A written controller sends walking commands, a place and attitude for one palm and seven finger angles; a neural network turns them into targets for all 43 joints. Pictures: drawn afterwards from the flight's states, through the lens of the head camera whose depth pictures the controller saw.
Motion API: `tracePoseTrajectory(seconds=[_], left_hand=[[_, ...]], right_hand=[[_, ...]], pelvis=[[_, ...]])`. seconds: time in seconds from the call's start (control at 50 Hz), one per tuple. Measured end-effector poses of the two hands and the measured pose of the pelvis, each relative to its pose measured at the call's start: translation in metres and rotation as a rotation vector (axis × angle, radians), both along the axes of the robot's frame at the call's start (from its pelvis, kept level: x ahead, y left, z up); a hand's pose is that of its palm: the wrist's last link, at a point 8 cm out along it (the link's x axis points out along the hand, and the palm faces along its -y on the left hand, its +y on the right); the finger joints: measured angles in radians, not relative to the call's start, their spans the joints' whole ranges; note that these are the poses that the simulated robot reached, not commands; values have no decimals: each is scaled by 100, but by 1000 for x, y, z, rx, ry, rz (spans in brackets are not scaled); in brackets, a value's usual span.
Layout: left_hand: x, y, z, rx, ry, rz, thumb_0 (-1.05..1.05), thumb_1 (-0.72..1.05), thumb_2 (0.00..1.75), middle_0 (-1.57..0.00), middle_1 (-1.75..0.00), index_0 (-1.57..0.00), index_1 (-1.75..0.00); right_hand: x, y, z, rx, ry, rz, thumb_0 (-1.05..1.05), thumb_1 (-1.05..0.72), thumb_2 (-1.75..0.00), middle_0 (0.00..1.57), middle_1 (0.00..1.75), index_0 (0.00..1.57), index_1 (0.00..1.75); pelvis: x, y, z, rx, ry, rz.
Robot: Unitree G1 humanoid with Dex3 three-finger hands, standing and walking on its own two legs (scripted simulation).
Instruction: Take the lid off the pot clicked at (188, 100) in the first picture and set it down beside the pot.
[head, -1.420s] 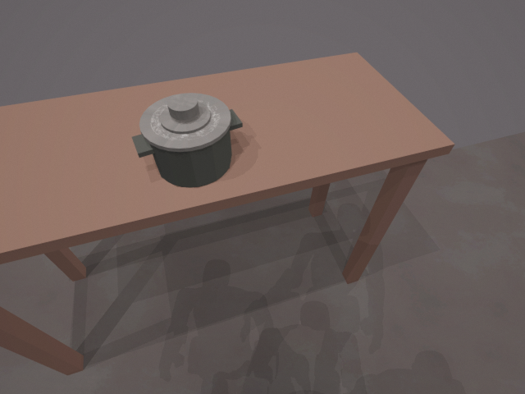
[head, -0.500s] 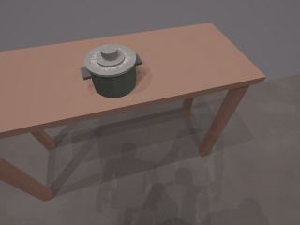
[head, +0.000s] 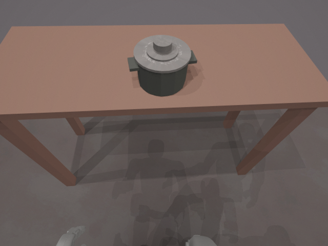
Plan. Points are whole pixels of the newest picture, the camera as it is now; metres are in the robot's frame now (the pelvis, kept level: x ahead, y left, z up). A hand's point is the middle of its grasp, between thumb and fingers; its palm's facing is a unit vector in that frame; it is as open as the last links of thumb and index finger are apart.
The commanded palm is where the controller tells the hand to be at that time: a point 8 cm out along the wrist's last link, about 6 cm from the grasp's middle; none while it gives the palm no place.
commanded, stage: take the last steps up to it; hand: left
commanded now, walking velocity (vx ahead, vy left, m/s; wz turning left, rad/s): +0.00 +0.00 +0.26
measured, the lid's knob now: (162, 43) +0.62 +0.03 +0.12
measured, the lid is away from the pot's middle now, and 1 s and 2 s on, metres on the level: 0.00 0.00 0.00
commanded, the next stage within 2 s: come to a stop and stand still in 0.36 s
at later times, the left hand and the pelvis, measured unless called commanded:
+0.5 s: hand out of the picture +0.00 +0.10 -0.18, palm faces +0.13 -0.98 -0.16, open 7.4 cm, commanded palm none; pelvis +0.08 -0.05 -0.01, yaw +2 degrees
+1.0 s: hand (124, 229) +0.18 +0.12 -0.17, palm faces +0.02 -0.95 -0.31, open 7.4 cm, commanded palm none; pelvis +0.09 -0.10 -0.02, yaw +0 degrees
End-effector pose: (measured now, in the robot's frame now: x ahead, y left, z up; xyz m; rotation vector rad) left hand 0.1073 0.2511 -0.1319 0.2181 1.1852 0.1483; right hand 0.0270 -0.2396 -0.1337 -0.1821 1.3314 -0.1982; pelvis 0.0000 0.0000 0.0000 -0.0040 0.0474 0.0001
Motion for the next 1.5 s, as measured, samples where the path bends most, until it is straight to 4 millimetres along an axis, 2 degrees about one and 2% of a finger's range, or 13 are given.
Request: tracePoseTrajectory(seconds=[0.14, 0.36, 0.52, 0.62, 0.72, 0.82, 0.9, 1.0, 1.08, 1.22, 1.32, 1.4, 1.5], left_hand=[[-15, -30, 2, 39, -25, 30, 1, 90, 90, -20, -30, -20, -30], [-97, -80, 3, -34, 211, 148, 1, 90, 90, -20, -30, -20, -30], [-116, -97, -21, -125, 366, 212, 1, 90, 90, -21, -30, -20, -30], [-84, -92, -33, -141, 375, 184, 1, 90, 90, -20, -30, -20, -30], [-22, -76, -28, -103, 241, 144, 1, 90, 90, -20, -30, -20, -30], [32, -65, -18, -45, 87, 118, 1, 91, 90, -20, -30, -20, -30], [55, -70, -7, 3, 8, 90, 1, 91, 90, -20, -30, -19, -30], [61, -90, -5, 71, -18, 12, 0, 91, 90, -20, -30, -19, -30], [62, -108, -1, 73, -12, -18, 1, 90, 90, -20, -30, -20, -30], [66, -137, 2, 35, -24, -18, 1, 90, 90, -21, -30, -20, -30], [60, -146, -1, 18, 16, 2, 1, 91, 90, -21, -30, -20, -30], [55, -145, -4, 14, 51, 20, 1, 91, 90, -21, -30, -20, -30], [47, -141, -8, 3, 93, 44, 1, 91, 90, -21, -30, -20, -30]], right_hand=[[21, -30, -25, 48, -22, 33, 1, -90, -90, 21, 30, 21, 30], [82, -62, -8, 28, -58, 63, 1, -91, -90, 20, 30, 20, 30], [154, -35, -8, 7, -108, 116, 1, -91, -90, 20, 30, 20, 30], [177, -10, 0, 15, -166, 104, 1, -91, -90, 20, 30, 20, 30], [176, -12, 7, 7, -164, 70, -2, -94, -90, 21, 30, 21, 30], [166, -38, 8, -4, -133, 74, -2, -94, -90, 21, 30, 21, 30], [153, -65, 0, 6, -112, 58, -1, -92, -90, 21, 30, 21, 30], [141, -104, -26, 34, -151, 9, 0, -91, -90, 20, 30, 21, 30], [122, -115, -34, 55, -160, -26, 0, -91, -90, 20, 30, 20, 30], [79, -115, -42, 97, -30, -19, 1, -91, -90, 20, 30, 20, 30], [55, -110, -40, 115, 59, -22, 1, -91, -90, 20, 30, 20, 30], [48, -106, -36, 117, 107, -23, 1, -91, -90, 20, 30, 20, 30], [57, -103, -31, 104, 117, -18, 1, -91, -90, 20, 30, 20, 30]], pelvis=[[3, -34, -12, 31, -6, 27], [47, -53, 0, 30, -25, 39], [89, -44, -12, -4, -31, 35], [107, -39, -11, 8, -55, 10], [107, -42, -2, -6, -53, 21], [101, -58, 0, -6, -46, 28], [98, -78, -4, 2, -47, 28], [95, -97, -22, 15, -56, 0], [99, -105, -23, 28, -78, 6], [101, -120, -19, 36, -77, 11], [104, -126, -16, 35, -66, 14], [109, -127, -14, 31, -61, 17], [116, -125, -12, 25, -59, 17]])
